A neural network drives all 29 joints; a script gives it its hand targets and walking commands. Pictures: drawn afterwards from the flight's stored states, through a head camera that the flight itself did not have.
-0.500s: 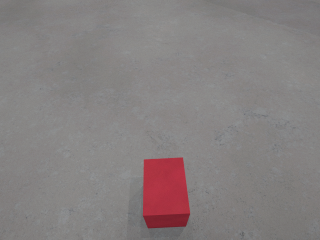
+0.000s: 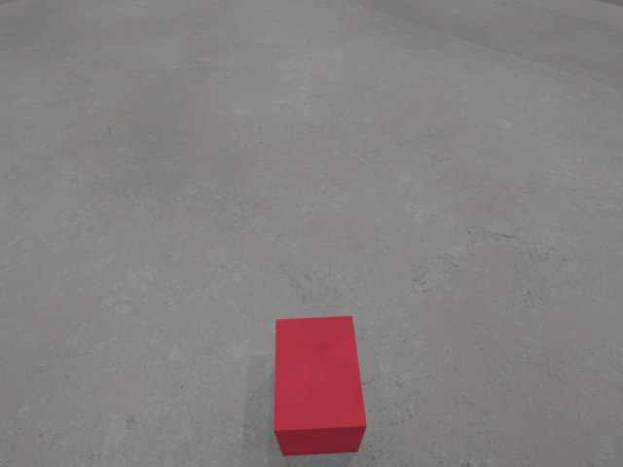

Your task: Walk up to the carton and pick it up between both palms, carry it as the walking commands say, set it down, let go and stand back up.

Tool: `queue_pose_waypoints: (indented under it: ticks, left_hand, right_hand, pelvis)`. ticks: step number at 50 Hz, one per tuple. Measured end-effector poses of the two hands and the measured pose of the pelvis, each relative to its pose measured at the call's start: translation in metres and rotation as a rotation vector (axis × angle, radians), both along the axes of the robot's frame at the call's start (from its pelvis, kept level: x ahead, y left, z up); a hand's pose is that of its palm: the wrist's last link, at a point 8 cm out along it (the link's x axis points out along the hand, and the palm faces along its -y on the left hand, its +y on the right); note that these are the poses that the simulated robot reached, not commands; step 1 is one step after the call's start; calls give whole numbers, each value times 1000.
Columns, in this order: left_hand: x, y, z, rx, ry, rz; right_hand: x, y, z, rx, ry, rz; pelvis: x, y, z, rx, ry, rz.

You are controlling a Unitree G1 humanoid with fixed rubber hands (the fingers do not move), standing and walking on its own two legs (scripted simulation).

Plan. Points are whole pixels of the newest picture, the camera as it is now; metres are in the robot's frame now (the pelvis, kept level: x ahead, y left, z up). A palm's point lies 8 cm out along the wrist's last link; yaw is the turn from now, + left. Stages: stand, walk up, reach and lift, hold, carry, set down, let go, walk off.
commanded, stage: reach and lift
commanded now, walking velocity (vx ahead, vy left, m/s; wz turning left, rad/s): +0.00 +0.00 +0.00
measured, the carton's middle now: (317, 386) +0.43 +0.03 -0.63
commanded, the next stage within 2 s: none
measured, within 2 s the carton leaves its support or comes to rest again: neither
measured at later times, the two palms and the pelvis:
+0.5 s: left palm out of the picture +0.14 +0.24 -0.17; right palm (478, 466) +0.16 -0.21 -0.16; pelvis -0.03 -0.02 -0.05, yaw +8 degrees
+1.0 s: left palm (190, 392) +0.27 +0.25 -0.19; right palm (438, 396) +0.27 -0.18 -0.19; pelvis -0.09 -0.03 -0.09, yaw +8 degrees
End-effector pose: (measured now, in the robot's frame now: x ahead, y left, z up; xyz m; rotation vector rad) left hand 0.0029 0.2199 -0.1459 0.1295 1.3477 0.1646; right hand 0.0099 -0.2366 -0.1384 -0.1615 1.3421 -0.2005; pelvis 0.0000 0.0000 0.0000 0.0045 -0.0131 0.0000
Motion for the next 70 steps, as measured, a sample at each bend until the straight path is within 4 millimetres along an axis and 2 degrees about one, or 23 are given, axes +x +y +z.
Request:
queue_pose_waypoints:
  ticks: [1,2,5,7,9,12,18,21,25,37,47,54,70]
  left_hand:
    - [8,1,0,-5,-21,5]
    - [23,4,-1,1,-55,-4]
    - [89,18,1,33,-155,-34]
    - [125,26,7,44,-169,-37]
    - [145,31,13,46,-147,-39]
    - [149,30,17,31,-108,-46]
    - [129,18,5,-27,-101,-33]
    - [126,17,-9,-24,-116,-40]
    - [135,16,-21,-18,-168,-53]
    - [186,22,-27,-21,-286,-51]
    - [245,27,-37,-39,-370,-32]
    - [286,29,-49,-52,-452,-16]
    - [375,39,-68,-32,-635,5]
  right_hand:
    - [8,-1,1,1,-25,-12]
    - [23,-2,0,-3,-64,-10]
    - [82,-1,-3,4,-135,39]
    - [117,1,-2,5,-133,71]
    - [140,5,2,5,-116,80]
    - [146,13,7,24,-86,79]
    - [128,28,2,60,-79,63]
    - [136,30,-6,64,-133,55]
    - [153,30,-18,66,-193,71]
    - [186,38,-36,61,-288,69]
    - [243,53,-48,55,-382,57]
    - [285,65,-56,60,-465,49]
    - [375,75,-76,75,-633,41]
  pelvis:
    - [-2,0,-2,-2,18,8]
    - [-6,1,-6,-6,37,19]
    - [-19,1,-20,-14,73,54]
    - [-25,2,-27,-19,83,70]
    - [-26,2,-29,-23,95,74]
    - [-22,1,-26,-26,112,79]
    - [-17,-5,-27,-36,186,126]
    - [-23,-10,-36,-39,219,135]
    - [-33,-17,-50,-43,246,145]
    - [-67,-33,-72,-37,271,144]
    - [-88,-35,-87,-43,344,145]
    - [-90,-31,-97,-55,451,144]
    - [-79,-18,-115,-70,672,127]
